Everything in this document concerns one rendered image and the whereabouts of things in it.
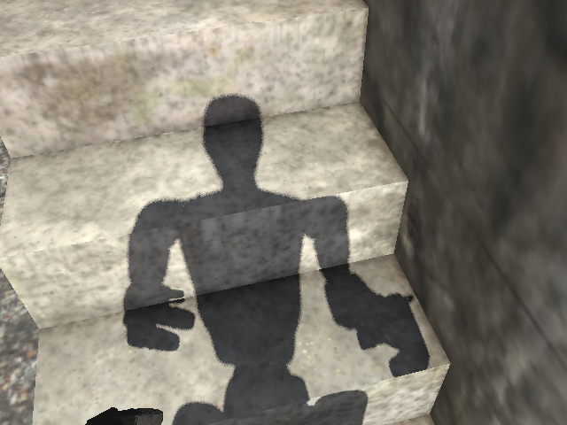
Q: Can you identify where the robot left hand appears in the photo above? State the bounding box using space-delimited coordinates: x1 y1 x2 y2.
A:
85 407 163 425

